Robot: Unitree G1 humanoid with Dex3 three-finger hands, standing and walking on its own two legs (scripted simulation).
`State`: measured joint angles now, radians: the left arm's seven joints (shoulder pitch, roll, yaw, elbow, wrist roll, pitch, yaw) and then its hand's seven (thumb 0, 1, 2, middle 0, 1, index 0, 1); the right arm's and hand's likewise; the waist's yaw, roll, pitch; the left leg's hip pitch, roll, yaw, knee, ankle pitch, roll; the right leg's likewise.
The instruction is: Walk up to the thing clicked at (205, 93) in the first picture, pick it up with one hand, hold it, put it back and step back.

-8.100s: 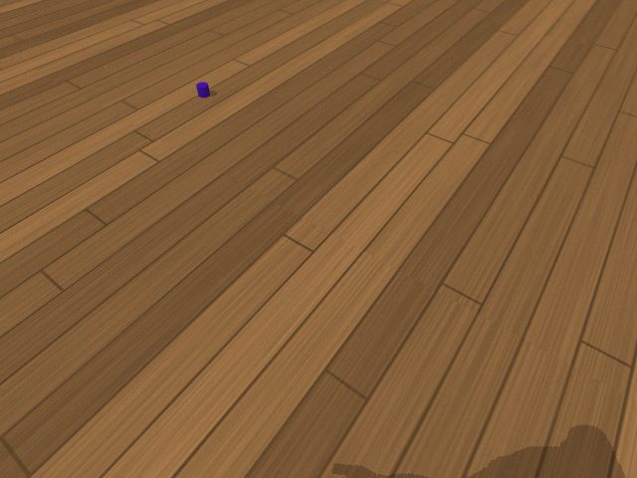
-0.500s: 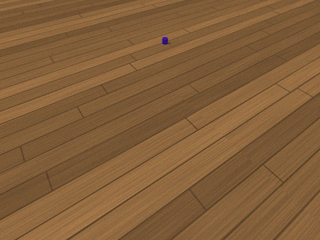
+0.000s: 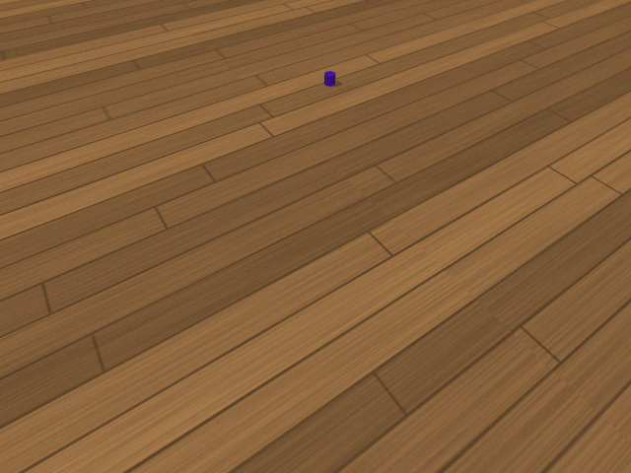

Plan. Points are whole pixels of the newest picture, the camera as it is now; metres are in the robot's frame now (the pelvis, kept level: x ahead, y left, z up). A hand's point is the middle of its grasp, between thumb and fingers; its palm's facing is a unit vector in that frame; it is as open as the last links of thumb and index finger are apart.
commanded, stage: stand
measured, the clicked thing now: (329, 78) +2.39 -0.12 -0.75
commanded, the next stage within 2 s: none
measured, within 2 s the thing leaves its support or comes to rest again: neither
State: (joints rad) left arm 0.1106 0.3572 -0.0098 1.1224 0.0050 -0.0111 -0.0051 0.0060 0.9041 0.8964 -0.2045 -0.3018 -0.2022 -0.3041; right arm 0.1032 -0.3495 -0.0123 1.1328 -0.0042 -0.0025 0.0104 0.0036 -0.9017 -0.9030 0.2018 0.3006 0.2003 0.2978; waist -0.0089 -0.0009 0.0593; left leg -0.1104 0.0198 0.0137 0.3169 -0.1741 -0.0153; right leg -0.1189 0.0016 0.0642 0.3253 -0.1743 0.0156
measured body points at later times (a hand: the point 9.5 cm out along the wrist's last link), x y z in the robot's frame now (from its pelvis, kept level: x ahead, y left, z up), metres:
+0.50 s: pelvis +0.00 +0.00 +0.00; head +0.02 +0.00 +0.45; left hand +0.08 +0.30 -0.13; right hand +0.08 -0.30 -0.13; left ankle +0.00 +0.13 -0.75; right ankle +0.00 -0.13 -0.75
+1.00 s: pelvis +0.01 +0.00 +0.00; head +0.02 +0.00 +0.45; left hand +0.08 +0.30 -0.13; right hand +0.09 -0.30 -0.13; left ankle +0.00 +0.13 -0.75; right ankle +0.00 -0.13 -0.75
